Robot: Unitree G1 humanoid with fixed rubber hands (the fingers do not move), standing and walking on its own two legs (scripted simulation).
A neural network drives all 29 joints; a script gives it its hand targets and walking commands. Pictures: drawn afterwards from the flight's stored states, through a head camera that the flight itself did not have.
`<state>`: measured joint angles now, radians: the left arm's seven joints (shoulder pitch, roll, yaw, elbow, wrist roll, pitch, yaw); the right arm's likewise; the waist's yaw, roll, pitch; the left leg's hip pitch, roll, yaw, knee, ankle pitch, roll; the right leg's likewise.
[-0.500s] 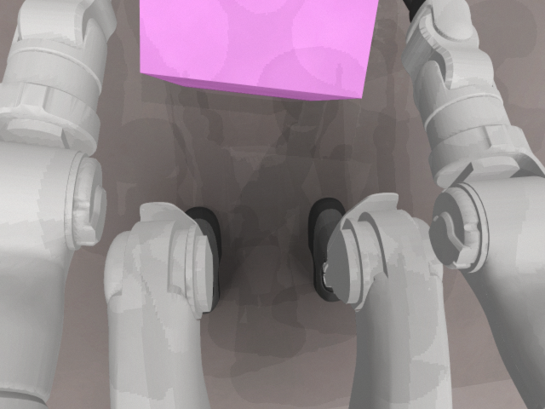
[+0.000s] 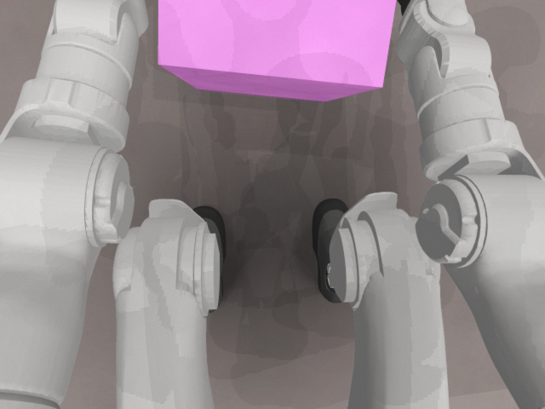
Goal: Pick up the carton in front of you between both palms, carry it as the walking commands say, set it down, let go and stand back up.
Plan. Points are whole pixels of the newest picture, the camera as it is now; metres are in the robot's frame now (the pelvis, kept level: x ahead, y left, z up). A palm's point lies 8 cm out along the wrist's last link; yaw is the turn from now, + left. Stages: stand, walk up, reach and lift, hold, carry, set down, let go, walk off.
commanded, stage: reach and lift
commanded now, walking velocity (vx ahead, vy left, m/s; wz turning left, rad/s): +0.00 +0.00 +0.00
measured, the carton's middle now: (273, 3) +0.54 +0.01 -0.24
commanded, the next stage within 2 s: none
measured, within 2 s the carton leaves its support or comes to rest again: leaves its support in 0.02 s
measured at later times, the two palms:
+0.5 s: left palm out of the picture +0.51 +0.16 +0.02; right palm out of the picture +0.50 -0.14 +0.02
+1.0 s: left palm out of the picture +0.46 +0.16 +0.16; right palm out of the picture +0.47 -0.14 +0.17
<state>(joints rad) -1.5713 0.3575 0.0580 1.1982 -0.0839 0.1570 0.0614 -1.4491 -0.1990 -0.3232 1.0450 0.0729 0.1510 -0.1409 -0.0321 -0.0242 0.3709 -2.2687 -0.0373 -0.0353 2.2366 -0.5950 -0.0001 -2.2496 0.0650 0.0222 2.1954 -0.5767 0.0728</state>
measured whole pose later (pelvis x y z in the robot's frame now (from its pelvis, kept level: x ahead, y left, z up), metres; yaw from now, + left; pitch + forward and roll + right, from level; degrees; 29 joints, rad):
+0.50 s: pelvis -0.01 -0.01 +0.09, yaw +3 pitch +42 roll -2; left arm -1.22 0.11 0.41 0.90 0.22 0.35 0.03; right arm -1.11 0.02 -0.57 0.73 -0.21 0.34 -0.09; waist -0.03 0.00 -0.09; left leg -2.13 -0.11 -0.08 1.89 -0.50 -0.05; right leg -2.11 0.11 0.07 1.87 -0.51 0.08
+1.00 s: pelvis +0.03 -0.01 +0.21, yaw +3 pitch +37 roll -1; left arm -0.84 -0.01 0.37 0.69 0.19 0.37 0.04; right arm -0.79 0.09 -0.45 0.60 -0.17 0.36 -0.08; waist -0.02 -0.01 -0.22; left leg -1.67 -0.10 -0.10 1.52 -0.50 -0.04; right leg -1.66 0.11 0.10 1.51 -0.50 0.06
